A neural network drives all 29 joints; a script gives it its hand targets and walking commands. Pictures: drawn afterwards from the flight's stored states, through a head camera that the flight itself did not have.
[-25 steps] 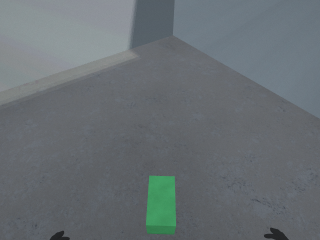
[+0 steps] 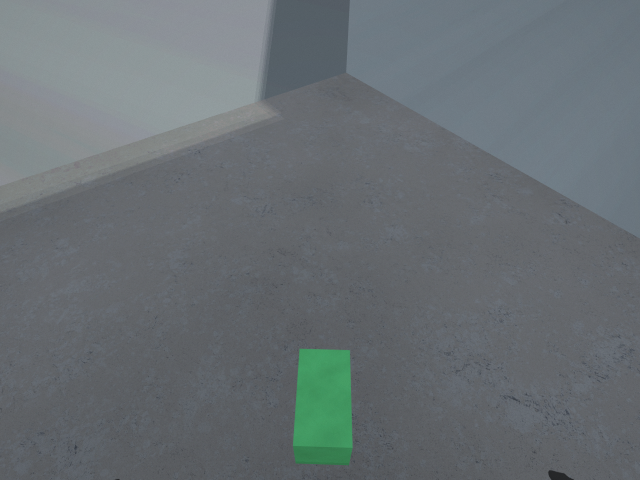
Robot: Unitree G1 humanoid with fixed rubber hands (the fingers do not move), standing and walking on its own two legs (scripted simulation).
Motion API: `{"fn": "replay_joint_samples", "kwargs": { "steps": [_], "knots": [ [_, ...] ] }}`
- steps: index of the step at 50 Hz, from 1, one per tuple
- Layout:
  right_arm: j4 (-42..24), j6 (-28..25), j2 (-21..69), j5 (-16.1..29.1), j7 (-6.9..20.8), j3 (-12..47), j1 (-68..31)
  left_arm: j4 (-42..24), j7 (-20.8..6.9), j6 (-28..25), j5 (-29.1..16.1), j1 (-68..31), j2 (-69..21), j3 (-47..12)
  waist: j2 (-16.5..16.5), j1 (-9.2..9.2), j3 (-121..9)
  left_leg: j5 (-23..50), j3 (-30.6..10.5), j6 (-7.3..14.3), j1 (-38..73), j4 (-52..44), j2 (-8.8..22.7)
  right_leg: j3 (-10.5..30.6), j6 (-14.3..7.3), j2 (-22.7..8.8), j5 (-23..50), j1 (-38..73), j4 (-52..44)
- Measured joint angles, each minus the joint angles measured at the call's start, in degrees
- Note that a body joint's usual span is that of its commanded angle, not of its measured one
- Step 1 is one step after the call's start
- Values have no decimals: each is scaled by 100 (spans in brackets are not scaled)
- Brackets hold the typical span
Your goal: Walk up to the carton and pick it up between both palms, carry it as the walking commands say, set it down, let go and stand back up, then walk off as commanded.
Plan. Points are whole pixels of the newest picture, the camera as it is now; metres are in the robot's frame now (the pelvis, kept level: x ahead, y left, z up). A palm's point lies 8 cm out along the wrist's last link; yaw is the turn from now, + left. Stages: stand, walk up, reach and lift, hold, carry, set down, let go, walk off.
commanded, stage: stand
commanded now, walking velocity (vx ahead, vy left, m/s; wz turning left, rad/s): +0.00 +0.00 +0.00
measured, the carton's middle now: (323, 405) +0.48 +0.00 -0.70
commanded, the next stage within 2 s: walk off in 0.40 s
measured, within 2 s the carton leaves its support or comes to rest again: neither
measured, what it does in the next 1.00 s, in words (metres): shifts its weight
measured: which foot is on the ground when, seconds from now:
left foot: down 0.00-1.00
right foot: down 0.00-0.94, up 0.96-1.00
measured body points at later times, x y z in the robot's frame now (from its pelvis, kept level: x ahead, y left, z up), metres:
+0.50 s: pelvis -0.01 +0.00 +0.00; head +0.00 +0.01 +0.45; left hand +0.09 +0.32 -0.12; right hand +0.10 -0.31 -0.11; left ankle -0.01 +0.12 -0.75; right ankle -0.02 -0.12 -0.75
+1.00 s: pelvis -0.01 +0.07 -0.01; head +0.01 +0.08 +0.44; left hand +0.05 +0.38 -0.15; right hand +0.02 -0.24 -0.14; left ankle -0.02 +0.15 -0.75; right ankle -0.03 -0.11 -0.72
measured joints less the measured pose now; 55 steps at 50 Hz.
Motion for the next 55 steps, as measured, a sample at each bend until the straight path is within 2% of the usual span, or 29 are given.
{"fn": "replay_joint_samples", "kwargs": {
  "steps": [29, 35, 39, 41, 45, 47, 48, 49, 51, 53, 55],
  "knots": [
    [309, -22, -70, 36, 25, 19, -139, 324, -22, -31, -34, -141, 74, -46, 1, 11, 26, 145, -5, 8, 26, -164, -9, -2, 13, -22, 137, 25, -157],
    [520, 222, 43, 81, -35, 38, -39, 326, -25, 82, 31, -124, -91, -122, 14, 113, -23, 150, 44, 23, -41, -152, -38, 44, 49, -51, 121, -75, -96],
    [635, 342, 91, 67, -32, -3, 115, 285, 49, 129, 49, -27, -191, -107, 56, 160, -26, 28, 92, 65, -267, 143, -85, 81, 89, -79, 30, -265, 114],
    [642, 380, 90, 42, -7, -30, 194, 281, 108, 166, 51, 36, -192, -66, 68, 159, -23, -111, 147, 19, -460, 463, -104, 96, 123, -107, -30, -375, 248],
    [590, 444, 132, -7, 47, -95, 372, 280, 220, 242, 70, 140, -105, 40, -76, 139, -26, -808, 461, -37, -759, 1209, -44, 165, 272, -315, -189, -583, 544],
    [524, 429, 158, -32, 64, -118, 456, 293, 239, 288, 69, 172, -52, 86, -162, 99, -13, -385, 569, -7, -613, 719, 13, 220, 412, -446, -302, -710, 760],
    [489, 418, 183, -62, 77, -140, 477, 294, 244, 309, 63, 176, -34, 109, -228, 93, 22, -151, 659, 73, -604, 641, -58, 227, 358, -528, -373, -857, 1039],
    [452, 411, 204, -60, 94, -139, 492, 300, 266, 338, 40, 189, -42, 126, -246, 77, 45, -136, 716, 182, -615, 650, -109, 193, 283, -541, -848, -1065, 1553],
    [377, 405, 275, -64, 115, -104, 530, 315, 324, 404, -7, 208, -79, 148, -205, 23, 62, -196, 764, 360, -576, 570, -137, 114, 140, -399, -1627, -1494, 2849],
    [325, 412, 386, -63, 84, -64, 576, 311, 329, 427, -12, 189, -104, 171, -191, -1, 85, -150, 795, 451, -497, 397, -167, -87, 52, -313, -1689, -1775, 3798],
    [271, 414, 490, -63, 48, -30, 598, 315, 314, 420, 1, 170, -142, 179, -182, -19, 102, -63, 825, 512, -436, 246, -217, -374, 54, -328, -1573, -1878, 4218]
  ]
}}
